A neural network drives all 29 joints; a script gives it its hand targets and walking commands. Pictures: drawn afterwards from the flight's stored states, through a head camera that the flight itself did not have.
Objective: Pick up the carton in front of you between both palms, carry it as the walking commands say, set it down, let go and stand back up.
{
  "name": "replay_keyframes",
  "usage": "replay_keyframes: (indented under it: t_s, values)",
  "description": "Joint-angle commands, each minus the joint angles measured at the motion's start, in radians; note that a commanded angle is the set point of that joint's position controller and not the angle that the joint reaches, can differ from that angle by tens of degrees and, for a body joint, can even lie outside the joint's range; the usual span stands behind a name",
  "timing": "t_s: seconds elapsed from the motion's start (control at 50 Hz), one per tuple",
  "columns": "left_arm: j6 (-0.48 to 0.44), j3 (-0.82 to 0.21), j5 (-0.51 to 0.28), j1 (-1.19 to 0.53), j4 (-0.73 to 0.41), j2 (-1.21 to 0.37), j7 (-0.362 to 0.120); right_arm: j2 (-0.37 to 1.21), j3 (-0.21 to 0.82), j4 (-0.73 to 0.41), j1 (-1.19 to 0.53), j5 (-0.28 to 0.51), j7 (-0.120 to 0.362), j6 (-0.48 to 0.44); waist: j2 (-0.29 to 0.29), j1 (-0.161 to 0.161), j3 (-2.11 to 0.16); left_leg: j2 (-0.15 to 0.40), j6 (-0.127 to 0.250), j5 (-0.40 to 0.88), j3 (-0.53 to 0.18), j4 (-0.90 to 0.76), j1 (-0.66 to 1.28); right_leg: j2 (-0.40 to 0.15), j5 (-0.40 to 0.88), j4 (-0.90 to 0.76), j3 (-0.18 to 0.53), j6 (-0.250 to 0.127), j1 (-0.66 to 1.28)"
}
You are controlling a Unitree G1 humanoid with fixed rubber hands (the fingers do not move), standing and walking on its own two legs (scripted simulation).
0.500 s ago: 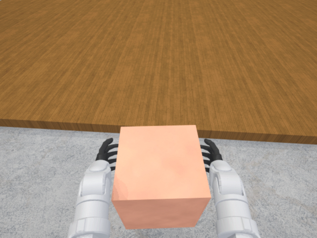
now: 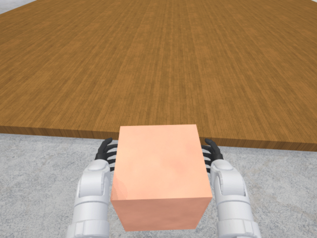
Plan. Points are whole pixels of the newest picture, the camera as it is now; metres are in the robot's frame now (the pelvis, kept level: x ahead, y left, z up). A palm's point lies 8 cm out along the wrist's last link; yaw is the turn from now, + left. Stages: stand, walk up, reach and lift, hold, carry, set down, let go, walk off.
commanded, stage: hold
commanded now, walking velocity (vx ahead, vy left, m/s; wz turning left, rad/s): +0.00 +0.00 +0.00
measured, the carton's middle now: (159, 179) +0.28 +0.00 -0.02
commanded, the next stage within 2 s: carry in 0.60 s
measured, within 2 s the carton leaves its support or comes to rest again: neither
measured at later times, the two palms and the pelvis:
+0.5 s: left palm (102, 165) +0.28 +0.15 +0.05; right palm (216, 165) +0.28 -0.15 +0.05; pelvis -0.01 +0.00 +0.00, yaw +0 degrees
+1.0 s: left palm (101, 131) +0.37 +0.16 +0.09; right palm (207, 132) +0.37 -0.14 +0.08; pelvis +0.10 +0.01 -0.01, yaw +0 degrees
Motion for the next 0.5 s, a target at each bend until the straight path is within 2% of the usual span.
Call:
replay_keyframes:
  t_s: [0.0, 0.26, 0.48]
  values:
    - [-0.007, -0.525, -0.233, -0.465, 0.008, -0.902, -0.236, 0.894, 0.52, -0.027, -0.504, 0.24, 0.234, -0.024, -0.001, -0.004, -0.138, -0.052, -0.01, 0.099, 0.07, -0.061, -0.025, 0.054, 0.092, -0.049, -0.07, 0.008, 0.04]
    - [-0.022, -0.523, -0.232, -0.547, 0.033, -0.917, -0.246, 0.925, 0.524, -0.004, -0.587, 0.242, 0.238, -0.035, -0.005, 0.0, -0.182, -0.05, -0.003, 0.057, 0.076, -0.047, -0.039, 0.049, 0.064, -0.036, -0.071, 0.007, 0.055]
    - [-0.02, -0.526, -0.236, -0.521, 0.016, -0.918, -0.244, 0.924, 0.526, -0.017, -0.556, 0.245, 0.236, -0.033, -0.003, -0.002, -0.198, -0.053, -0.007, 0.123, 0.074, -0.046, -0.017, 0.052, 0.131, -0.036, -0.071, 0.009, 0.072]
